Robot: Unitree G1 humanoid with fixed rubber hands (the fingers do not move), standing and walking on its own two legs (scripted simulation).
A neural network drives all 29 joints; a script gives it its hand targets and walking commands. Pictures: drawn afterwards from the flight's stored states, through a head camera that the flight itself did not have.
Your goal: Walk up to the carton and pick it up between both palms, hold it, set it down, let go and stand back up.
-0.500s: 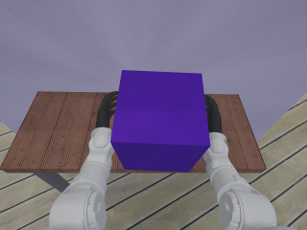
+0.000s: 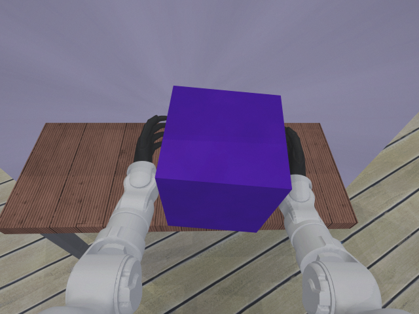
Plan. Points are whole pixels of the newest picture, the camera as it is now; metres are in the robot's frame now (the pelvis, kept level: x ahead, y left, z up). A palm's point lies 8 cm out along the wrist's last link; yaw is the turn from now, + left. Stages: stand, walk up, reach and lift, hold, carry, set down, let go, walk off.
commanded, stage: reach and lift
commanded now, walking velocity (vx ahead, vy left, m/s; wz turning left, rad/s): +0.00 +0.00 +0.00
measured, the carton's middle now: (219, 166) +0.40 -0.02 +0.02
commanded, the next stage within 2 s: hold in 1.92 s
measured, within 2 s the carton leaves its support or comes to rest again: neither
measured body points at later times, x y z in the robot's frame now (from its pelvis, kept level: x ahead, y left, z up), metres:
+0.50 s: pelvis +0.02 +0.01 +0.00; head -0.01 +0.05 +0.45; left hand +0.40 +0.18 +0.15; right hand +0.39 -0.13 +0.14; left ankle -0.01 +0.14 -0.74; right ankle +0.03 -0.11 -0.74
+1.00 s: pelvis -0.01 +0.01 +0.00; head -0.04 +0.03 +0.45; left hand +0.39 +0.14 +0.19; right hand +0.38 -0.16 +0.17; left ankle -0.01 +0.14 -0.74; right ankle +0.03 -0.11 -0.74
